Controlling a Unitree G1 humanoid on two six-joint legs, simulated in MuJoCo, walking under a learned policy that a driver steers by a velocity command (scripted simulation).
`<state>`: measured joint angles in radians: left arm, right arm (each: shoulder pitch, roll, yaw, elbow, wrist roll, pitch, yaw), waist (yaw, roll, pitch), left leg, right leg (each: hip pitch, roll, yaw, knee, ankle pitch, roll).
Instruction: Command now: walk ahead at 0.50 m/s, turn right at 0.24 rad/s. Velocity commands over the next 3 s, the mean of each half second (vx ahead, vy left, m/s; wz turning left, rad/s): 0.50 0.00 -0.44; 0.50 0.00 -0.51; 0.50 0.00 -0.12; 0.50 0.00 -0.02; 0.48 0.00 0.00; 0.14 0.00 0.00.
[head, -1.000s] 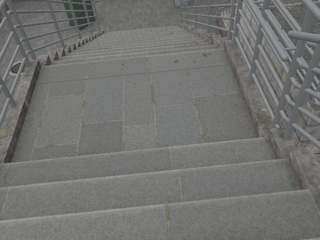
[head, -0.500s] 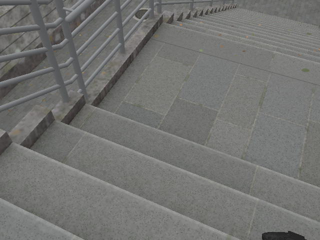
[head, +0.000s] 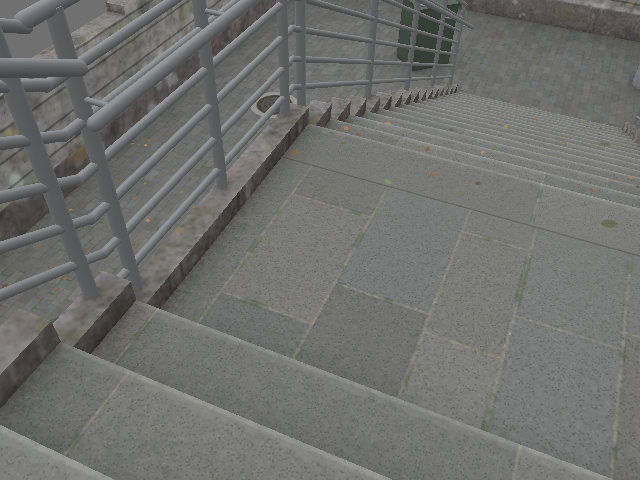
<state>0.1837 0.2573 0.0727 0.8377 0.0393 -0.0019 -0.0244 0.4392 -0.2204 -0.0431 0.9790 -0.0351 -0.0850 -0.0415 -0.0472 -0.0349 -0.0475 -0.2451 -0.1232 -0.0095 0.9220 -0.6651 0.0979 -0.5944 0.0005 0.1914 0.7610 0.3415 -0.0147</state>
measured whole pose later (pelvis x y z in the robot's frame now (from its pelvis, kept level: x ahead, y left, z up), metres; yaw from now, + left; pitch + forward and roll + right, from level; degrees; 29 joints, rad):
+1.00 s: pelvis +0.57 -0.12 -0.28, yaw -31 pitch +0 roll +0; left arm 0.25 0.26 0.06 0.89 0.05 0.03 0.00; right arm 0.49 -0.19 -0.04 0.96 -0.01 -0.09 0.00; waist 0.00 -0.06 0.00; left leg -0.24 -0.07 0.04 0.62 -0.38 0.08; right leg -0.76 0.04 0.13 1.29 -0.19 -0.06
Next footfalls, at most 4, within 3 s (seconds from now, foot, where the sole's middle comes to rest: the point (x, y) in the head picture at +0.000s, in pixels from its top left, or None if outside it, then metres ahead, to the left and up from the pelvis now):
0.16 right None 0.24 -0.16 -0.88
0.76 left None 0.62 -0.06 -1.04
1.38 right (447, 458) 0.83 -0.40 -1.21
2.00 left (415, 363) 1.27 -0.39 -1.37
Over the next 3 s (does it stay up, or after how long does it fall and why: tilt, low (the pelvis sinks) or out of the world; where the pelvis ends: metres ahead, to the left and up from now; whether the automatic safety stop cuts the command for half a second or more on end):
stays up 1.41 -0.61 -0.59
